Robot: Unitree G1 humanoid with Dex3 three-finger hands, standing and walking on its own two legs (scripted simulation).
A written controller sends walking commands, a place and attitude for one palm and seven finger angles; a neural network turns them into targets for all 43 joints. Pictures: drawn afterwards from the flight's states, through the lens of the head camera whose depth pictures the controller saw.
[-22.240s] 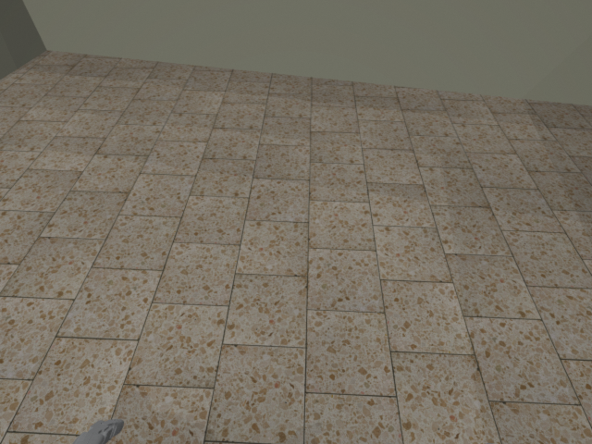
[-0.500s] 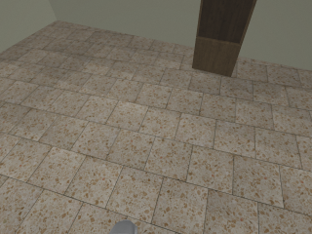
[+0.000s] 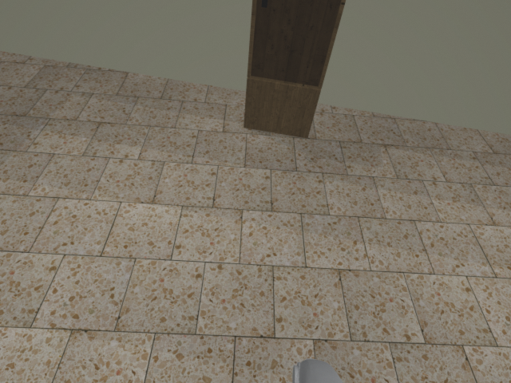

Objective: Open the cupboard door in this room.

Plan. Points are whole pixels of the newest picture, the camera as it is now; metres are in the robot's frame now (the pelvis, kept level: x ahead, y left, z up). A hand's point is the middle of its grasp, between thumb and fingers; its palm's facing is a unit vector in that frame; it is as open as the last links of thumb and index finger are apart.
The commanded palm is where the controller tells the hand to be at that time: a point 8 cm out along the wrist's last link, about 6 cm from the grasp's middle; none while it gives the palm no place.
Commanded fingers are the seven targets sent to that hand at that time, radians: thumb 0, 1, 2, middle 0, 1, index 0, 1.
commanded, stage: turn or walk to find it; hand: left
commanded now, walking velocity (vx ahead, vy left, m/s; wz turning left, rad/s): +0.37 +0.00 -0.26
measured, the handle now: out of the picture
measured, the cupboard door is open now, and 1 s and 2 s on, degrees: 0 0 0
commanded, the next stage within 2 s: stand and wait in 0.78 s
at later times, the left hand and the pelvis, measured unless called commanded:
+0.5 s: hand (198, 284) +0.33 +0.13 -0.16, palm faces -0.10 -0.97 -0.24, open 7.0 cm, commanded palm none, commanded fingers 0.00 0.90 0.90 -0.20 -0.30 -0.20 -0.30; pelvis +0.22 -0.05 -0.01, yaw -8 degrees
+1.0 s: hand (189, 240) +0.45 +0.18 -0.19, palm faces -0.10 -0.98 -0.16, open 7.4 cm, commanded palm none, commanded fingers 0.00 0.90 0.90 -0.20 -0.30 -0.20 -0.30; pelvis +0.43 +0.01 -0.01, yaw -9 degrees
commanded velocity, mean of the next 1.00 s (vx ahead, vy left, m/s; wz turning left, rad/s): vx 0.29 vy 0.00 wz -0.07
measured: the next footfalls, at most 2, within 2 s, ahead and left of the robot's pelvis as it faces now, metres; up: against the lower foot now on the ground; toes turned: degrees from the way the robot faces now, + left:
right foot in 0.28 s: +0.25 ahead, -0.11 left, +0.00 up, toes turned -14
left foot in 0.80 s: +0.52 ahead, +0.09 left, +0.00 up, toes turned +2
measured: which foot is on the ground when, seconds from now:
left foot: down 0.00-0.30, up 0.32-0.78, down 0.80-1.00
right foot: up 0.00-0.26, down 0.28-0.82, up 0.84-1.00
